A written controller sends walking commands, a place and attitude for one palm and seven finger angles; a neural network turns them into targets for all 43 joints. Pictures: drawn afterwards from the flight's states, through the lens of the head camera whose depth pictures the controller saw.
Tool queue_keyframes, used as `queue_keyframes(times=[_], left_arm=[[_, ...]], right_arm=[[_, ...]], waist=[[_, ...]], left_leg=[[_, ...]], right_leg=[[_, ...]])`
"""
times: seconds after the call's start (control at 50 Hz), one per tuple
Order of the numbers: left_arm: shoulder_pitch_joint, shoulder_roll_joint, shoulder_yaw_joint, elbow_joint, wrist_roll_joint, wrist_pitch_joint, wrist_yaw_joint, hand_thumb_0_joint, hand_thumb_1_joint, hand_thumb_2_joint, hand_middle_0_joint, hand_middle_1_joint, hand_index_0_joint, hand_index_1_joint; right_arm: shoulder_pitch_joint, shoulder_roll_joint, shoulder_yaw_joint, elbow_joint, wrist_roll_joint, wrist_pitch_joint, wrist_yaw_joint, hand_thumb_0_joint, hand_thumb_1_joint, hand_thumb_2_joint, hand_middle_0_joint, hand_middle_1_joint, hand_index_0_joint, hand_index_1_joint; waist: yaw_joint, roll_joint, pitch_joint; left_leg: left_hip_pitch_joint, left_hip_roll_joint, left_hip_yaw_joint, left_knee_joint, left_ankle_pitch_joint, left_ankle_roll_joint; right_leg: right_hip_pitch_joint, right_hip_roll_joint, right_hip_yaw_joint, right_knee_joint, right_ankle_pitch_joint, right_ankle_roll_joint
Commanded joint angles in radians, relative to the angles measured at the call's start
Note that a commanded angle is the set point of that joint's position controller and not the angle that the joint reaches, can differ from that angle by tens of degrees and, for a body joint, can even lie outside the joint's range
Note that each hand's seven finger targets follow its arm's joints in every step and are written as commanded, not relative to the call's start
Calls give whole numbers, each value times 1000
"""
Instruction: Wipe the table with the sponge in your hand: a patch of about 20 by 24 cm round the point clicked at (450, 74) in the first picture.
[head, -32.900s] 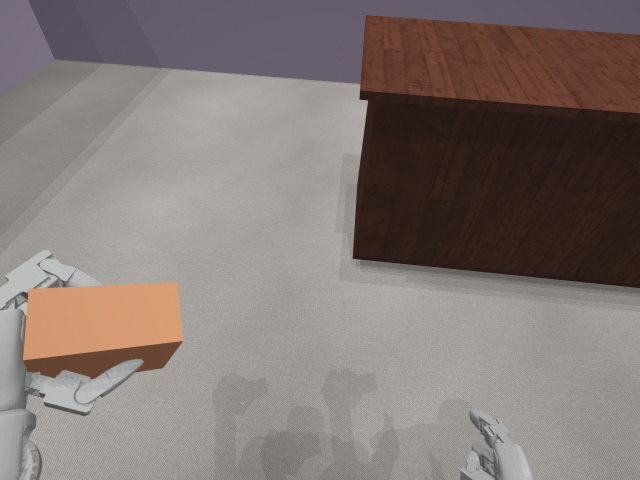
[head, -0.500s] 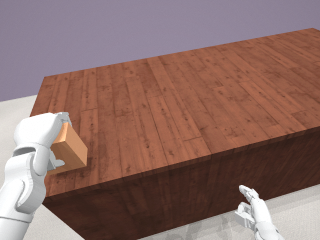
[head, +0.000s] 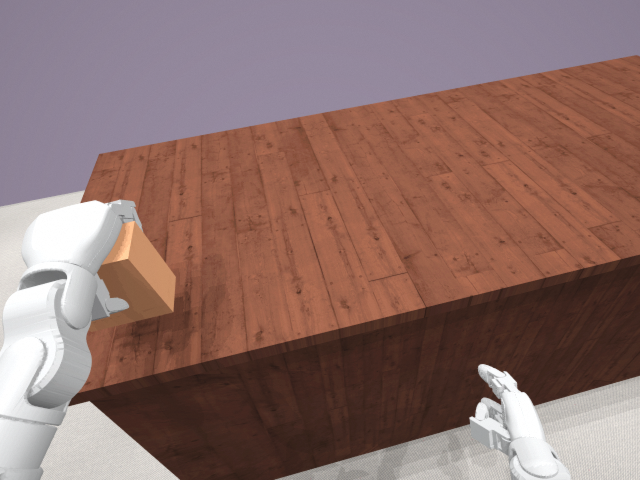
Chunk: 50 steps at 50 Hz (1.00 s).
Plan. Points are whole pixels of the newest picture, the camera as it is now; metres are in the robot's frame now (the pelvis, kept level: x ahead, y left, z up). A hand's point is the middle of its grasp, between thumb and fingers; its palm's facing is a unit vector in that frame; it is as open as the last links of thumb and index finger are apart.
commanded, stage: lift the sponge slowly off the table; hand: left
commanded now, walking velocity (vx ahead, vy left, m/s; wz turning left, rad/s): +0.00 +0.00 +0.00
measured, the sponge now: (119, 287) +0.27 +0.31 +0.13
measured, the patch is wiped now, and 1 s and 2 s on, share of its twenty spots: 1.00 1.00 1.00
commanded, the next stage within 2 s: bring the sponge back beside the body in 0.50 s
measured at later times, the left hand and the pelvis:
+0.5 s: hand (91, 245) +0.26 +0.30 +0.20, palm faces +0.15 -0.04 -0.99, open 9.5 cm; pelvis +0.00 +0.00 +0.00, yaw +0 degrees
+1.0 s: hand (88, 266) +0.24 +0.29 +0.20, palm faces +0.17 -0.07 -0.98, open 9.5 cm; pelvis -0.01 +0.00 +0.00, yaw -1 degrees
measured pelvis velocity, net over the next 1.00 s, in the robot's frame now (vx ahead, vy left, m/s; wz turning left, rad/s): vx -0.01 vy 0.00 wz -0.02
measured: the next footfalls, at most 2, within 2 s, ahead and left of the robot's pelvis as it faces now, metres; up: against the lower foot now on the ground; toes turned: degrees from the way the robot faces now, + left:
none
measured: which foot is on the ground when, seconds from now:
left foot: down 0.00-1.00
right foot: down 0.00-1.00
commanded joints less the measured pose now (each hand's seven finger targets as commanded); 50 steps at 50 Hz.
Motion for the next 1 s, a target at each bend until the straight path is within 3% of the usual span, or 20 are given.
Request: queue_keyframes(times=[0.0,0.08,0.16,0.18,0.3,0.36,0.38,0.44,0.48,0.5,0.56,0.58,0.64,0.68,0.76,0.78,0.86,0.88,0.94,0.98], left_arm=[[-357,314,200,-177,36,9,44,0,100,1300,-1200,-1600,-1200,-1600],[-355,311,197,-199,19,28,19,0,100,1300,-1200,-1600,-1200,-1600],[-336,312,185,-169,20,43,-2,0,100,1300,-1200,-1600,-1200,-1600],[-339,344,219,-197,15,41,-5,0,100,1300,-1200,-1600,-1200,-1600],[-336,358,233,-270,10,27,-10,0,100,1300,-1200,-1600,-1200,-1600],[-335,328,208,-246,0,37,-13,0,100,1300,-1200,-1600,-1200,-1600],[-363,336,218,-270,-7,40,-11,0,100,1300,-1200,-1600,-1200,-1600],[-350,318,190,-175,-2,57,-13,0,100,1300,-1200,-1600,-1200,-1600],[-400,330,195,-197,1,55,-15,0,100,1300,-1200,-1600,-1200,-1600],[-411,332,188,-189,10,55,-13,0,100,1300,-1200,-1600,-1200,-1600],[-372,346,197,-174,12,52,-25,0,100,1300,-1200,-1600,-1200,-1600],[-392,350,203,-210,11,47,-27,0,100,1300,-1200,-1600,-1200,-1600],[-352,331,192,-192,10,41,-31,0,100,1300,-1200,-1600,-1200,-1600],[-356,351,218,-263,4,27,-27,0,100,1300,-1200,-1600,-1200,-1600],[-288,335,225,-273,-5,24,-10,0,100,1300,-1200,-1600,-1200,-1600],[-297,351,245,-328,-8,23,-2,0,100,1300,-1200,-1600,-1200,-1600],[-224,330,245,-313,-21,43,16,0,100,1300,-1200,-1600,-1200,-1600],[-240,329,248,-362,-28,43,18,0,100,1300,-1200,-1600,-1200,-1600],[-193,288,220,-330,-30,52,27,0,100,1300,-1200,-1600,-1200,-1600],[-205,301,232,-387,-37,51,27,0,100,1300,-1200,-1600,-1200,-1600]], right_arm=[[-228,-94,-32,-187,-5,-57,-2,0,-900,-900,200,300,200,300],[-264,-90,-27,-203,7,-51,5,0,-900,-900,200,300,200,300],[-229,-98,-31,-196,0,-36,5,0,-900,-900,200,300,200,300],[-262,-95,-27,-211,6,-46,4,0,-900,-900,200,300,200,300],[-232,-87,-25,-214,-2,-49,5,0,-900,-900,200,300,200,300],[-227,-90,-29,-206,2,-38,6,0,-900,-900,200,300,200,300],[-270,-86,-24,-222,10,-50,3,0,-900,-900,200,300,200,300],[-224,-98,-29,-202,5,-35,-1,0,-900,-900,200,300,200,300],[-269,-94,-23,-213,16,-48,-4,0,-900,-900,200,300,200,300],[-235,-96,-24,-203,7,-48,-5,0,-900,-900,200,300,200,300],[-230,-98,-27,-200,5,-40,-3,0,-900,-900,200,300,200,300],[-271,-93,-21,-218,9,-52,-5,0,-900,-900,200,300,200,300],[-234,-91,-23,-206,1,-45,-2,0,-900,-900,200,300,200,300],[-268,-86,-20,-223,7,-55,0,0,-900,-900,200,300,200,300],[-236,-85,-26,-210,-4,-44,7,0,-900,-900,200,300,200,300],[-274,-82,-23,-227,4,-55,6,0,-900,-900,200,300,200,300],[-243,-86,-28,-213,-3,-39,10,0,-900,-900,200,300,200,300],[-286,-80,-23,-230,7,-50,7,0,-900,-900,200,300,200,300],[-248,-81,-26,-215,-2,-45,5,0,-900,-900,200,300,200,300],[-289,-77,-22,-233,6,-57,0,0,-900,-900,200,300,200,300]], waist=[[-1,-33,-242],[-5,-14,-226],[-6,-71,-230],[-1,-52,-233],[10,-16,-278],[-5,-52,-210],[-1,-25,-217],[-6,-85,-188],[-9,-27,-200],[-3,-30,-232],[-3,-63,-229],[-3,-36,-230],[0,-47,-226],[2,-5,-235],[8,-38,-220],[13,-6,-237],[15,-48,-211],[14,-26,-210],[12,-53,-192],[11,-36,-191]], left_leg=[[25,-37,-13,-39,190,41],[21,-33,-24,-44,188,41],[14,-33,-8,-32,187,45],[11,-31,-20,-25,187,44],[23,-36,-14,-12,230,45],[13,-30,-11,-25,193,43],[12,-27,-25,-27,172,41],[-3,-27,-12,-33,146,40],[4,-26,-22,-35,126,37],[3,-28,-16,-31,144,37],[2,-31,-15,-33,144,41],[4,-29,-25,-27,137,41],[0,-28,-15,-28,147,40],[6,-27,-27,-24,143,39],[2,-26,-14,-26,150,37],[9,-26,-28,-24,153,37],[1,-24,-13,-25,155,34],[6,-23,-28,-26,144,34],[6,-21,-16,-31,141,34],[12,-19,-28,-29,125,35]], right_leg=[[91,-16,102,-66,125,-36],[80,-7,124,-68,136,-40],[71,-20,93,-63,145,-22],[74,-14,136,-59,147,-36],[93,-25,99,-32,182,-33],[48,-20,88,-55,146,-21],[49,-15,135,-57,120,-36],[29,-20,92,-68,81,-19],[21,-15,140,-72,52,-35],[44,-26,103,-57,67,-31],[47,-24,96,-60,80,-22],[46,-19,144,-61,74,-36],[45,-24,94,-57,79,-25],[46,-18,137,-56,68,-37],[43,-24,100,-56,80,-24],[53,-15,146,-51,77,-39],[44,-21,107,-55,84,-24],[41,-12,151,-57,65,-37],[29,-17,100,-62,59,-24],[25,-12,150,-65,41,-36]])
